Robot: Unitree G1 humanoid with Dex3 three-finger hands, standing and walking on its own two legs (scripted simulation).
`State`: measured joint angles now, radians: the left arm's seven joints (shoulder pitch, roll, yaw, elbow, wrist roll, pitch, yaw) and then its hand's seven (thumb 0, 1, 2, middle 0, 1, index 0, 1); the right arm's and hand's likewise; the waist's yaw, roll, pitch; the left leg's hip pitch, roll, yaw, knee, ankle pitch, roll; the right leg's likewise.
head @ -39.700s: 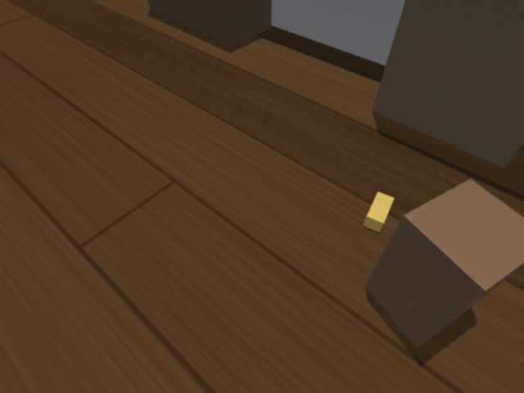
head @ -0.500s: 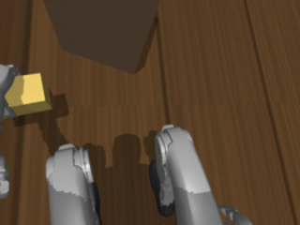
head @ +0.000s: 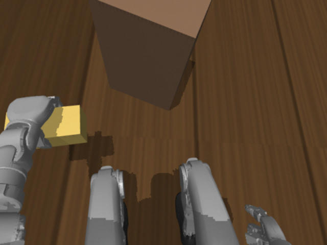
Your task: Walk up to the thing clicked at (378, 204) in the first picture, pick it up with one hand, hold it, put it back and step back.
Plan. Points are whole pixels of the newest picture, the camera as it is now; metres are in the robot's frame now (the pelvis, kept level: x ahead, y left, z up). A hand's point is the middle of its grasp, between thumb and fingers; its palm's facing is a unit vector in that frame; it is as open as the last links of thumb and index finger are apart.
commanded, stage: lift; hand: left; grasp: from above
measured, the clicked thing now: (49, 128) +0.42 +0.27 -0.13
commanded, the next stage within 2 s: hold in 1.00 s
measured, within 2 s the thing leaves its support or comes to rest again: neither
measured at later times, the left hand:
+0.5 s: hand (4, 119) +0.36 +0.24 +0.10, palm faces -0.45 -0.09 -0.89, open 10.8 cm
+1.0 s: hand out of the picture +0.37 +0.22 +0.18, palm faces -0.45 -0.10 -0.89, open 10.8 cm
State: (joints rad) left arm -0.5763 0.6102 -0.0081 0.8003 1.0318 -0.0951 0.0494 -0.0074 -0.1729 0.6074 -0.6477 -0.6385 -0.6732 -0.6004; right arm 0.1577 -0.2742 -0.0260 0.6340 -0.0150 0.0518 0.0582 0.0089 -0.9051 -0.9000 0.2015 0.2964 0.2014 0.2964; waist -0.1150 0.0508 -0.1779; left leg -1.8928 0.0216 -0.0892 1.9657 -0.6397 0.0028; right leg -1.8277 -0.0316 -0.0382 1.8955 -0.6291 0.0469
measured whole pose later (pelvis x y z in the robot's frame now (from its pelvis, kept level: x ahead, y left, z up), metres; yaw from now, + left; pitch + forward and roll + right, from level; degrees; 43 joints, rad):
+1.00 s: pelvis +0.06 -0.01 +0.26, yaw +2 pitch +10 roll -1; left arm -0.33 0.37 -0.18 0.84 0.99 0.02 0.14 -0.02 -0.13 0.54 -0.69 -0.55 -0.70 -0.52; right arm 0.26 -0.25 -0.05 0.74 0.03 0.00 -0.04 0.01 -0.90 -0.90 0.20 0.30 0.20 0.30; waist -0.06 0.04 -0.08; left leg -0.65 0.04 0.02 0.86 -0.38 -0.01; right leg -0.64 -0.02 0.00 0.84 -0.37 0.03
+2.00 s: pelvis +0.07 -0.01 +0.30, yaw +1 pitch +2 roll +0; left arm -0.25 0.37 -0.22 0.70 0.99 0.01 0.00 -0.02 -0.13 0.53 -0.69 -0.55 -0.70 -0.53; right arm 0.20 -0.26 -0.04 0.69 0.05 0.07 -0.04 0.01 -0.91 -0.90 0.20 0.30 0.20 0.30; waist -0.01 0.05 -0.02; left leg -0.32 0.03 0.04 0.55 -0.26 -0.01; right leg -0.33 -0.03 0.02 0.56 -0.26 0.03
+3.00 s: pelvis +0.07 -0.01 +0.30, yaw +1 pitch +0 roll +0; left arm -0.23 0.38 -0.23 0.64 0.99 0.01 -0.04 -0.02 -0.13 0.53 -0.70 -0.54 -0.70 -0.53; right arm 0.18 -0.25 -0.03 0.69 0.06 0.07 -0.05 0.02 -0.91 -0.90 0.20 0.30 0.20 0.30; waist 0.01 0.05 0.00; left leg -0.25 0.03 0.04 0.48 -0.23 -0.01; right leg -0.27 -0.03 0.02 0.49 -0.23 0.03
